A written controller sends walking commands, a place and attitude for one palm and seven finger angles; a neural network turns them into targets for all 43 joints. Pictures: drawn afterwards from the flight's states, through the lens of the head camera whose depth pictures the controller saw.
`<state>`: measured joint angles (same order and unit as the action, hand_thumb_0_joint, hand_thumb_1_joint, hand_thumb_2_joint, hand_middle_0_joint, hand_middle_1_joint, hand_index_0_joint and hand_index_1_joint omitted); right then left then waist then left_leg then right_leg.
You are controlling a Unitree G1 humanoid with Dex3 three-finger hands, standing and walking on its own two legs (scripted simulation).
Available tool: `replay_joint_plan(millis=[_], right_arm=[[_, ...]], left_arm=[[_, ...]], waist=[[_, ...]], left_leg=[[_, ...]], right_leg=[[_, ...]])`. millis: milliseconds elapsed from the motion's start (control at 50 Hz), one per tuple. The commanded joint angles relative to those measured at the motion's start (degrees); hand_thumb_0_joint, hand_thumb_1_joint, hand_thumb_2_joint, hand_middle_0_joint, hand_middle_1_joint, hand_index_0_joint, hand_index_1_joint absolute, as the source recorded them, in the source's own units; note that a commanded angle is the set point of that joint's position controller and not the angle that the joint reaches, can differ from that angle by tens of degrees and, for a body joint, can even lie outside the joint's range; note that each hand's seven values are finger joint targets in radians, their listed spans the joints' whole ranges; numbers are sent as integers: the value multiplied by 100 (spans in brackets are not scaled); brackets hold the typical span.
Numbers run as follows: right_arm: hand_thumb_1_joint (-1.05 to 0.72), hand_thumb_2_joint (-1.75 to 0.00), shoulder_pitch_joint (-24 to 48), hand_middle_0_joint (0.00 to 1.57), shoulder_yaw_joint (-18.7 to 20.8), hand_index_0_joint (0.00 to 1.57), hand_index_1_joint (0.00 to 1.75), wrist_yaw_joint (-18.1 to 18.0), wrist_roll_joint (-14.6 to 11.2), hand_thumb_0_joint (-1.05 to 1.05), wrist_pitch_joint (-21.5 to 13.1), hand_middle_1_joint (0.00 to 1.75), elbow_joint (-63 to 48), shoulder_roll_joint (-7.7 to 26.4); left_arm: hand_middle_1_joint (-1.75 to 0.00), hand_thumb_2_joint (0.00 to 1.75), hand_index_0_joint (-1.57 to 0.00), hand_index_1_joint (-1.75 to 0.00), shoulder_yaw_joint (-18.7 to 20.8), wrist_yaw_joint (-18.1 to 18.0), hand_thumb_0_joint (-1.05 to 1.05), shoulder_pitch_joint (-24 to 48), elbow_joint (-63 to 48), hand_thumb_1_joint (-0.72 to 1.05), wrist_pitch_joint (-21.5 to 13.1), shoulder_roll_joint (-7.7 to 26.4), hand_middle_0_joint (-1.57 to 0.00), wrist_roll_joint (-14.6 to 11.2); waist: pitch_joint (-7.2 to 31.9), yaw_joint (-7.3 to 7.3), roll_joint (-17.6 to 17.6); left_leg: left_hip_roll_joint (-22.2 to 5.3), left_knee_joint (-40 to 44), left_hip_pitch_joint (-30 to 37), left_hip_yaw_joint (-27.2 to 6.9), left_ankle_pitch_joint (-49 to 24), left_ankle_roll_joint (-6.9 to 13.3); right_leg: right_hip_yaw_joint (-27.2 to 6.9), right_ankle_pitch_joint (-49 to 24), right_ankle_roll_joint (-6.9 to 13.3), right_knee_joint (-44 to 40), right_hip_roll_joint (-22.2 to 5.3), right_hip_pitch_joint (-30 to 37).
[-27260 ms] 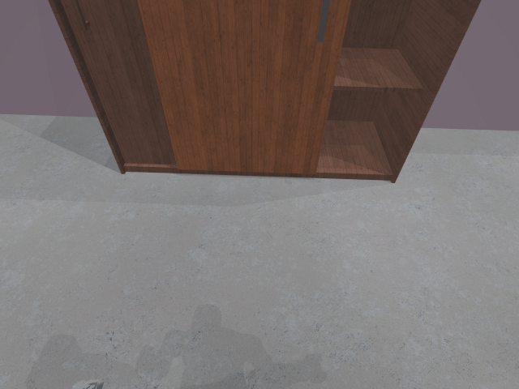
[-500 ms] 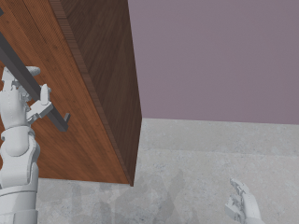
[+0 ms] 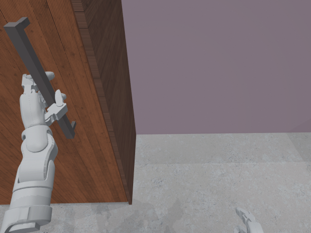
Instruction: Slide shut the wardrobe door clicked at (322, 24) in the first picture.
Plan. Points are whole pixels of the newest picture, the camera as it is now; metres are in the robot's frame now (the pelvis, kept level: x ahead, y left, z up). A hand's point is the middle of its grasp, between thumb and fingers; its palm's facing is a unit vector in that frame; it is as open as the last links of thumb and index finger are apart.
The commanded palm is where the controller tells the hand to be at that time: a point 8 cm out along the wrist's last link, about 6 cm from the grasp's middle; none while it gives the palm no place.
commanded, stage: stop walking and hold the door there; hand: left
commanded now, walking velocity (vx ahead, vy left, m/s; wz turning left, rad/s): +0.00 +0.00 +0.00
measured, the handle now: (52, 90) +0.40 +0.28 +0.18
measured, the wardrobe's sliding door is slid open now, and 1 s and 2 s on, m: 0.00 0.00 0.00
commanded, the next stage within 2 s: loosen the grip on the handle in 0.20 s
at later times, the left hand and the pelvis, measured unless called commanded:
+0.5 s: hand (54, 103) +0.36 +0.26 +0.17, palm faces +0.49 -0.87 -0.08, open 8.3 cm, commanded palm +0.31 +0.28 +0.17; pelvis -0.02 -0.02 +0.00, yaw +5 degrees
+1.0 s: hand (52, 107) +0.36 +0.27 +0.16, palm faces +0.46 -0.88 -0.09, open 14.6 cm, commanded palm +0.32 +0.30 +0.16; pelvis +0.00 -0.03 +0.00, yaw +5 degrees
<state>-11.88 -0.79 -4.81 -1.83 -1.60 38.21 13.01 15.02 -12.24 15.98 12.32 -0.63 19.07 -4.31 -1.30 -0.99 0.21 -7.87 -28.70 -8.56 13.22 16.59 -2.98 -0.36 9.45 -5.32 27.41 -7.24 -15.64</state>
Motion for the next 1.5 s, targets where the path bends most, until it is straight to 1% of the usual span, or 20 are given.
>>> replay_joint_plan(millis=[0,260,280,300,320,340,360,380,420,500,540,560,660,680,760,880,960,1020,1340,1480], right_arm=[[-90,-90,747,20,228,20,30,-31,-11,0,-293,30,-841,684],[-90,-90,699,20,230,20,30,-87,1,0,-241,30,-731,632],[-90,-90,238,20,724,20,30,-22,339,0,-508,30,-161,948],[-90,-90,-3,20,586,20,30,72,207,0,-814,30,-711,815],[-90,-90,-326,20,717,20,30,190,-131,0,-968,30,-681,958],[-90,-90,-154,20,621,20,30,173,-75,0,-1017,30,-504,791],[-90,-90,-191,20,644,20,30,200,14,0,-1043,30,-362,875],[-90,-90,-86,20,578,20,30,248,40,0,-1099,30,-379,848],[-90,-90,-123,20,506,20,30,300,13,0,-1190,30,-306,798],[-90,-90,-47,20,404,20,30,186,-71,0,-1331,30,-296,797],[-90,-90,-57,20,418,20,30,127,-91,0,-1360,30,-302,851],[-90,-90,-53,20,391,20,30,126,-94,0,-1393,30,-323,805],[-90,-90,-100,20,396,20,30,86,-88,0,-1465,30,-192,887],[-90,-90,-99,20,445,20,30,42,-67,0,-1428,30,-136,1013],[-90,-90,-68,20,392,20,30,54,-71,0,-1397,30,-185,931],[-90,-90,-178,20,433,20,30,116,14,0,-1306,30,-249,955],[-90,-90,-239,20,412,20,30,114,20,0,-1214,30,-230,919],[-90,-90,-263,20,404,20,30,58,48,0,-1177,30,-256,910],[-90,-90,-439,20,359,20,30,32,90,0,-1002,30,-308,957],[-90,-90,-591,20,363,20,30,3,71,0,-895,30,-306,1068]], left_arm=[[-140,90,-45,-140,-579,249,0,1885,-1635,90,-693,541,-45,156],[-140,90,-45,-140,-765,278,0,2046,-1520,90,-763,355,-45,150],[-140,90,-45,-140,3331,241,0,6364,-627,90,-931,5550,-45,1021],[-140,84,-45,-140,251,653,0,4433,1831,78,-177,936,-45,857],[-140,78,-45,-140,187,872,0,3490,813,66,-83,367,-45,235],[-140,73,-45,-140,715,833,0,2950,277,54,-280,500,-45,-26],[-140,67,-45,-140,865,717,0,2863,19,42,-453,781,-45,-121],[-140,61,-45,-140,467,594,0,3144,-7,30,-603,596,-45,61],[-140,49,-45,-140,-97,398,0,3324,330,5,-807,310,-45,484],[-138,26,-44,-138,-195,416,0,3995,566,-43,-1129,760,-44,580],[-135,20,-41,-135,91,518,0,3953,750,-55,-1263,1150,-41,527],[-133,20,-40,-133,-203,578,0,4054,590,-55,-1324,851,-40,448],[-125,20,-33,-125,-161,732,0,4164,768,-55,-1536,893,-33,169],[-123,20,-32,-123,890,706,0,3914,963,-55,-1561,2121,-32,227],[-117,20,-26,-117,431,875,0,3663,837,-55,-1546,1356,-26,-63],[-115,20,-25,-115,827,939,0,2993,347,-55,-1436,1536,-25,-109],[-115,20,-25,-115,757,963,0,2958,442,-55,-1306,1404,-25,-75],[-115,20,-25,-115,762,971,0,3578,87,-55,-1413,1605,-25,5],[-115,20,-25,-115,1336,1381,0,3562,764,-55,-1593,2252,-25,-115],[-115,20,-25,-115,1303,1663,0,3793,1374,-55,-1566,2442,-25,-132]], waist=[[1347,-6,-633],[1409,-32,-427],[128,376,1278],[1756,-323,907],[2678,291,-549],[2436,432,-1262],[2226,457,-1046],[1812,260,-180],[1000,14,165],[1208,90,-202],[1361,137,-20],[1329,107,-72],[1219,60,142],[1403,296,64],[1281,213,125],[1810,360,49],[1538,239,193],[1680,146,-167],[1898,256,-491],[1536,67,-270]], left_leg=[[-94,706,87,-245,-1029,328],[-18,627,248,-205,-1097,333],[-329,517,-456,7,-2059,491],[454,837,-188,-1055,-3698,121],[256,497,711,-903,-4624,-409],[247,276,974,-640,-4650,-367],[374,290,556,-537,-3684,-203],[406,464,27,-572,-2578,-42],[381,773,-363,-697,-1068,98],[589,923,-449,-680,308,242],[624,879,-462,-660,246,306],[618,864,-386,-661,188,306],[667,734,-500,-746,260,345],[671,711,-622,-763,142,367],[676,636,-515,-755,-302,369],[734,381,-460,-688,-1689,348],[723,355,-596,-722,-1465,319],[722,327,-477,-781,-1263,325],[691,223,-685,-983,-1559,235],[699,217,-1005,-994,-781,279]], right_leg=[[339,-1582,331,90,298,644],[309,-1893,339,56,259,543],[197,-1359,552,412,486,-171],[644,-1969,708,476,617,730],[537,-1402,698,349,480,883],[445,-1587,602,104,506,781],[411,-1614,538,-88,475,903],[480,-1364,491,-180,517,840],[515,-343,462,-359,532,400],[264,733,482,-570,458,359],[187,903,476,-667,448,513],[195,829,475,-640,445,508],[168,941,433,-671,420,470],[132,958,446,-637,413,673],[202,466,425,-562,444,688],[327,-1413,415,-28,487,1050],[373,-1153,381,-20,506,791],[350,-769,393,-33,524,616],[420,-910,471,230,567,547],[379,-277,428,129,554,172]])
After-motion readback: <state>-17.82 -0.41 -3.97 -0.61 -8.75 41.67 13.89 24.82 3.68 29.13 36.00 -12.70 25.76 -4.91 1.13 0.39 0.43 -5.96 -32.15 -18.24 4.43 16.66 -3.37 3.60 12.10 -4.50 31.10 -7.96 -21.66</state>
